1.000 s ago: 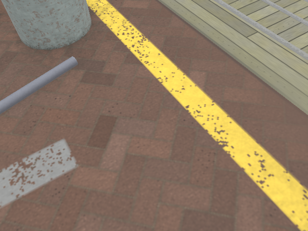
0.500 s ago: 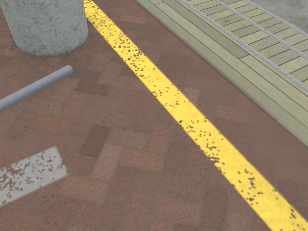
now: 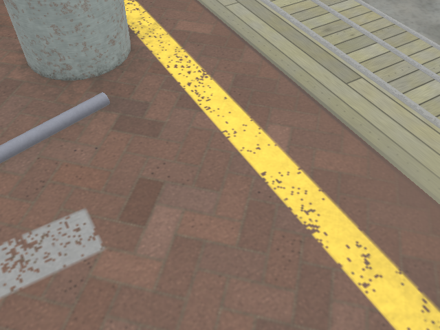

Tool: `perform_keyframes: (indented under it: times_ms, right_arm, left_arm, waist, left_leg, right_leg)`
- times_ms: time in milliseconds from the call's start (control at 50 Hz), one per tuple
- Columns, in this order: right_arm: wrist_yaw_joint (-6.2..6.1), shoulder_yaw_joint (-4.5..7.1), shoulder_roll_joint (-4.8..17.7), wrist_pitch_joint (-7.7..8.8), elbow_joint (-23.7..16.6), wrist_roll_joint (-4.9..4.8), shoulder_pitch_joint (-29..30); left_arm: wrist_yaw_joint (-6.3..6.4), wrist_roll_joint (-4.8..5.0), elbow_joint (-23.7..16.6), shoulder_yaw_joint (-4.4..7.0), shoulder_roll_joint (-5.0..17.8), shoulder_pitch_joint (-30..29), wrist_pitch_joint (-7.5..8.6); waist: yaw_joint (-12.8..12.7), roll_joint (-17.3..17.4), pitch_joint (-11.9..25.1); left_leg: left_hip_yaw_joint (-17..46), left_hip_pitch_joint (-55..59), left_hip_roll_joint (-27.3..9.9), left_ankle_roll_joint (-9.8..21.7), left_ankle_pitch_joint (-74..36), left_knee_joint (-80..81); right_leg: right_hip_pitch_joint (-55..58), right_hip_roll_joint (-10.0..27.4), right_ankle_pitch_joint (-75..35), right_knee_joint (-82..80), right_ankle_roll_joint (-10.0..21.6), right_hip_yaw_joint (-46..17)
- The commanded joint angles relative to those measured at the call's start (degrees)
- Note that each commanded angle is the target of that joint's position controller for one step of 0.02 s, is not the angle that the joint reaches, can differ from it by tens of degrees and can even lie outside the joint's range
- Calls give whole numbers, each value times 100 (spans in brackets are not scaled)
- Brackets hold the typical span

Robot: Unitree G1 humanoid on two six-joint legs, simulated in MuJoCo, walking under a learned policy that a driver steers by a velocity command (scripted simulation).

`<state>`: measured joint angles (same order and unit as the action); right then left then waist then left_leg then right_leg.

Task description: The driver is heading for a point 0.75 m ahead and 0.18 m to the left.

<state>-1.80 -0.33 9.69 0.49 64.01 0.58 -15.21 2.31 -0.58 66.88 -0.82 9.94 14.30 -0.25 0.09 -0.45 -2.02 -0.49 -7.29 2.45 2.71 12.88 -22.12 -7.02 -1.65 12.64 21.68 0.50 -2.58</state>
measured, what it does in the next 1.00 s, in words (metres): walks ahead: right foot, then left foot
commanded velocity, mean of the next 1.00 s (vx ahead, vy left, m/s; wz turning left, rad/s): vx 0.34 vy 0.00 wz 0.03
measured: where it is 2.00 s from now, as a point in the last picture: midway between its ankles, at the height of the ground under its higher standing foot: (223, 253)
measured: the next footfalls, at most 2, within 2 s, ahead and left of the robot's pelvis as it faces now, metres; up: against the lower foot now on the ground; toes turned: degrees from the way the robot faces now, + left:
right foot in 0.40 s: +0.10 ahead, -0.11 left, +0.00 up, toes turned -3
left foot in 0.86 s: +0.44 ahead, +0.04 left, +0.00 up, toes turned +4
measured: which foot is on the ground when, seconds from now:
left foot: down 0.00-0.40, up 0.42-0.84, down 0.86-1.00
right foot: down 0.00-0.16, up 0.18-0.38, down 0.40-0.86, up 0.88-1.00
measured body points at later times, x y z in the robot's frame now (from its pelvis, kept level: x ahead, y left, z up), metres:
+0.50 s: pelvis +0.09 -0.04 -0.01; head +0.09 -0.06 +0.44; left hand +0.06 +0.20 -0.15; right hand +0.07 -0.28 -0.17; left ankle +0.02 +0.07 -0.68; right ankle +0.06 -0.11 -0.74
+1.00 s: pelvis +0.36 -0.01 -0.01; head +0.38 -0.01 +0.44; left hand +0.36 +0.23 -0.16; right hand +0.42 -0.26 -0.16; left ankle +0.40 +0.03 -0.74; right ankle +0.25 -0.13 -0.65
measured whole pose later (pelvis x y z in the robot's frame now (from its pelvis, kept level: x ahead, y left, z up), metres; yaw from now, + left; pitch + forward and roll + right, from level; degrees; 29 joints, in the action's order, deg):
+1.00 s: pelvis +0.36 -0.01 -0.01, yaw +2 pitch -1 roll +1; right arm 0.5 3.6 12.3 3.8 58.5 0.8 -12.6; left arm -0.2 -1.9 59.2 2.3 10.7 17.5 5.3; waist -0.1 -0.8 -3.9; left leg -5.3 -16.6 5.7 7.2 9.9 -26.5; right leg -21.0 1.3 17.0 68.6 4.5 0.4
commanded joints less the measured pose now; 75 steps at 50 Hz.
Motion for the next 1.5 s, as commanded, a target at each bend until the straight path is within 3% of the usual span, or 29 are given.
perform_keyframes:
  times_ms: [20, 80, 140, 200, 240, 320, 380, 400, 420, 440, 460, 520, 740, 800, 840, 860, 880, 900, 940, 980, 1060, 1280, 1340, 1380, 1400, 1420, 1440, 1480, 1500]
  right_arm:
    - [-22, 71, 491, 36, -38, 1, -291]
    - [-28, 66, 450, 39, 9, 2, -341]
    - [-18, 182, 693, -26, 34, 8, -478]
    - [2, 331, 902, -108, 107, 37, -1042]
    - [19, 366, 842, -50, 86, 96, -1100]
    - [57, 427, 875, 116, -103, 60, -675]
    - [76, 421, 758, 159, -257, -1, -345]
    - [108, 343, 490, 219, -398, 35, -176]
    - [169, 242, 99, 277, -644, 17, -74]
    - [215, 352, 589, 274, -698, 212, 52]
    - [282, 351, 554, 295, -711, 223, 150]
    - [393, 343, 450, 343, -600, 179, 47]
    - [364, 196, 274, 207, -1451, 32, 2064]
    - [268, 302, 541, 256, -1350, 36, 1402]
    - [178, 468, 794, 345, -817, 46, -275]
    - [128, 592, 1167, 371, -618, 178, -1155]
    - [156, 698, 1645, 346, -642, 278, -1334]
    - [232, 679, 1464, 276, -635, 30, -921]
    - [272, 510, 803, 333, -795, -19, 46]
    - [220, 400, 483, 416, -675, 10, 44]
    - [144, 436, 798, 505, -634, -3, -402]
    - [105, 495, 932, 372, -767, 57, -1560]
    - [51, 565, 1098, 355, -926, 81, -1285]
    - [110, 608, 1219, 408, -1037, 35, -997]
    - [158, 571, 1034, 462, -1199, -37, -907]
    - [147, 450, 397, 455, -1423, -305, -1420]
    - [103, 526, 883, 386, -1429, -155, -1466]
    - [175, 544, 872, 305, -1426, 20, -811]
    - [218, 546, 765, 271, -1467, 77, -651]
  left_arm:
    - [23, 0, 2, 57, 444, 316, 23]
    - [29, 0, 46, 50, 397, 352, 23]
    - [16, -47, 19, 90, 412, 429, -1]
    - [-83, -212, -290, 82, 224, 89, 21]
    - [-143, -206, -514, 103, 250, -180, 132]
    - [-246, -91, -643, 169, 247, 1, 327]
    - [-204, -48, -229, 247, 189, 1248, 370]
    - [-149, -112, -137, 330, 492, 1812, 415]
    - [-130, -102, -73, 473, 1096, 2469, 422]
    - [-117, -99, -29, 473, 1035, 2282, 350]
    - [-145, -87, -262, 420, 830, 1701, 367]
    - [-152, -33, -478, 314, 504, 1181, 542]
    - [-85, -57, -237, 206, 505, 1986, 643]
    - [-74, -68, -255, 260, 685, 1736, 680]
    - [-80, -43, -291, 312, 818, 1541, 642]
    - [-110, -19, -400, 286, 699, 1563, 634]
    - [-208, 109, -495, 202, 12, 2222, 617]
    - [-231, -17, -540, 344, 535, 1790, 609]
    - [-242, -89, -912, 384, 584, 751, 677]
    - [-263, -198, -985, 387, 406, 723, 586]
    - [-286, -212, -1311, 386, 339, 286, 368]
    - [-354, -73, -2456, 317, 518, -2247, 365]
    - [-337, -30, -2538, 345, 679, -1949, 463]
    - [-242, -31, -2216, 472, 957, -706, 571]
    - [-153, -160, -2108, 582, 1326, 191, 646]
    - [-107, -333, -2146, 715, 1902, 708, 601]
    - [-130, -237, -2130, 710, 1657, 450, 494]
    - [-173, -180, -2250, 499, 783, -300, 488]
    - [-168, -180, -2199, 452, 666, -341, 521]
  waist:
    - [-4, 76, -203]
    - [0, 66, -215]
    - [47, 353, -210]
    - [302, 872, -820]
    - [330, 745, -1001]
    - [15, 583, -676]
    - [-512, 267, -475]
    - [-737, -509, -369]
    - [-865, -1690, -134]
    - [-638, -1011, -545]
    - [-346, -445, -852]
    - [5, -204, -648]
    - [-263, -568, -684]
    - [148, -576, -271]
    - [859, -447, 576]
    - [1123, -95, 1142]
    - [649, 1188, 1738]
    - [620, 631, 1521]
    - [263, 80, 134]
    - [-123, 30, -30]
    - [-234, 190, -75]
    - [573, 472, -196]
    - [306, 595, -96]
    - [-280, 374, 515]
    - [-638, -7, 1224]
    - [-530, -1233, 2209]
    - [-319, -1241, 2202]
    - [-139, -111, 642]
    - [-60, -220, 295]
  left_leg:
    - [676, -206, -714, 65, -604, 452]
    - [680, -213, -707, 70, -600, 450]
    - [895, -310, -624, 279, 1678, 602]
    - [2275, -398, -1546, 957, 3855, 1341]
    - [2724, -507, -1958, 1225, 3418, 1635]
    - [1820, -702, -1573, 993, 2119, 1354]
    - [1037, -2055, -979, 713, 2102, 342]
    - [480, -2688, -555, 510, 1876, -937]
    - [-387, -3597, 122, 284, 1857, -2752]
    - [-51, -3831, -155, 354, 1824, -3733]
    - [143, -3886, -418, 381, 1224, -4070]
    - [98, -3397, -677, 168, 107, -3866]
    - [-745, -2728, -262, 96, -836, -1487]
    - [-779, -1657, 35, 471, -589, -1192]
    - [-694, 134, 147, 710, -700, -661]
    - [350, 1393, -805, 939, 196, -543]
    - [3502, 2689, -2496, 1847, 767, 31]
    - [4360, 2346, -2318, 1907, 1472, 787]
    - [2841, 767, -1923, 1553, 646, 1037]
    - [2027, -143, -1433, 1288, -554, 1131]
    - [1501, -562, -1155, 1311, -1289, 1231]
    - [1753, 690, -1025, 1036, -2430, 685]
    - [1892, 636, -1054, 823, -2916, 231]
    - [1680, 224, -697, 567, -3591, -1041]
    - [1445, -533, -357, 446, -2603, -2366]
    - [713, -2262, 418, 215, 833, -4181]
    - [595, -2876, 215, 280, 1741, -4952]
    - [567, -2983, -330, 247, 769, -4951]
    - [535, -2823, -424, 195, 623, -4741]
  right_leg:
    - [-159, 554, -742, -265, 162, -446]
    - [-177, 558, -732, -253, 154, -434]
    - [-479, 143, 941, 248, 262, -82]
    - [-1752, -84, 1605, 1575, 335, 474]
    - [-2128, 230, 1435, 2290, 336, 410]
    - [-1377, 219, 1142, 1597, 371, 542]
    - [927, -108, 457, 297, 387, 763]
    - [1557, 749, 1345, -425, 496, -475]
    - [1907, 2149, 3166, -1502, 993, -2972]
    - [1257, 2415, 3553, -1577, 1279, -3424]
    - [813, 2203, 3204, -1541, 1239, -2985]
    - [578, 1528, 868, -1615, 947, -1518]
    - [721, 1173, -3183, -1302, 937, -62]
    - [1052, 1303, -5179, -414, 837, 126]
    - [820, 1139, -5280, 1546, 704, 327]
    - [-165, 893, -3475, 3115, 650, 517]
    - [-2171, -204, 1211, 5417, 407, 644]
    - [-2864, -120, 1345, 5914, 507, -24]
    - [-3050, 434, 365, 5359, 529, 23]
    - [-2391, 633, 224, 4742, 380, -7]
    - [-2368, 650, 142, 3829, 39, 190]
    - [-3076, 323, -1008, 1528, -236, 295]
    - [-2165, 168, -618, 878, -75, 228]
    - [-301, -1, -620, 300, 154, 300]
    - [1090, 858, -113, 240, 412, -485]
    - [2867, 2624, 180, 92, 1009, -2787]
    - [2448, 2805, 733, -419, 1259, -3955]
    - [829, 2206, 683, -688, 1005, -2259]
    - [338, 1960, -405, -780, 898, -1623]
